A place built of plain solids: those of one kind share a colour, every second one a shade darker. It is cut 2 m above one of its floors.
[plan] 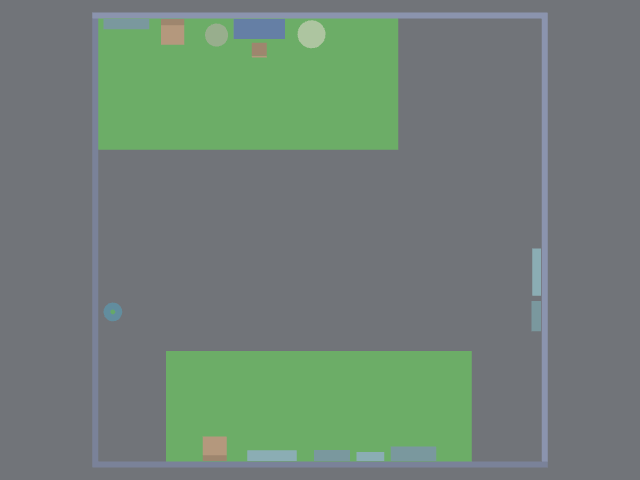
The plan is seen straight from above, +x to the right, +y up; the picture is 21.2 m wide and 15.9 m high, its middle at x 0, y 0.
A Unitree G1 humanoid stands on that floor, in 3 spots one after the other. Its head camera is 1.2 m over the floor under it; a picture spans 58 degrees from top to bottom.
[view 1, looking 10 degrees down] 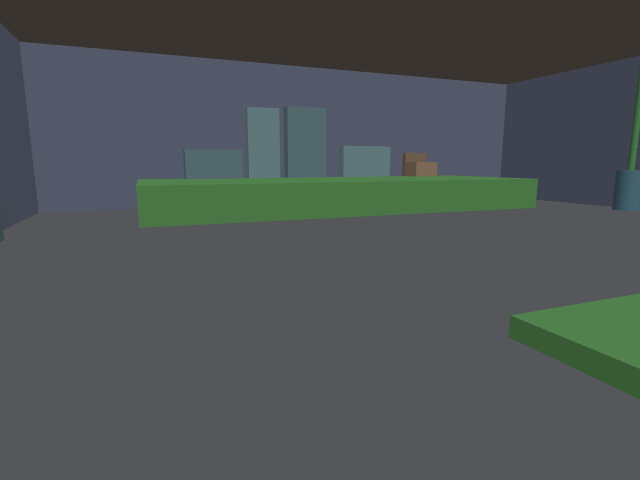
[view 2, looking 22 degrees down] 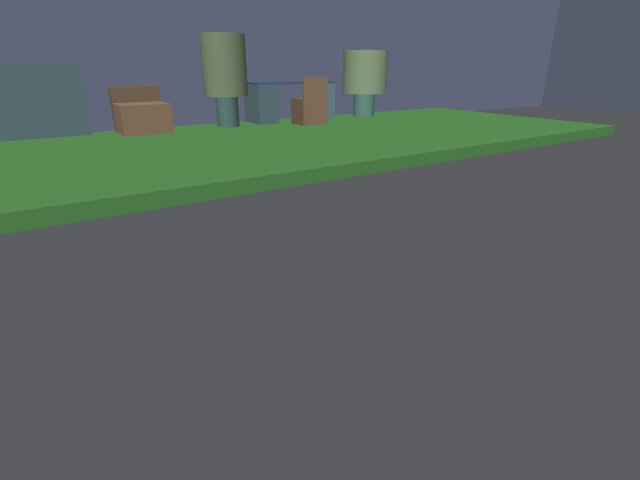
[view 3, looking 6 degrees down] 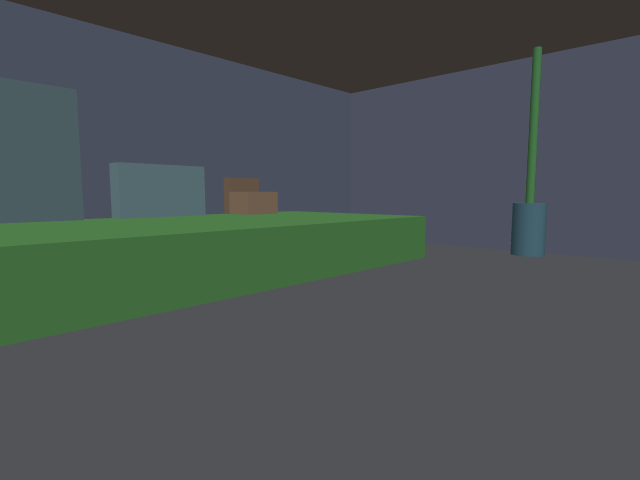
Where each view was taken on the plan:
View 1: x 4.89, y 5.15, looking -112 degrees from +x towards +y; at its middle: ground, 6.91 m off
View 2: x -6.45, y -0.93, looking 57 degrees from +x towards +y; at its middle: ground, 3.20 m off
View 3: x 2.26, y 0.45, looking -137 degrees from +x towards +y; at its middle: floor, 6.08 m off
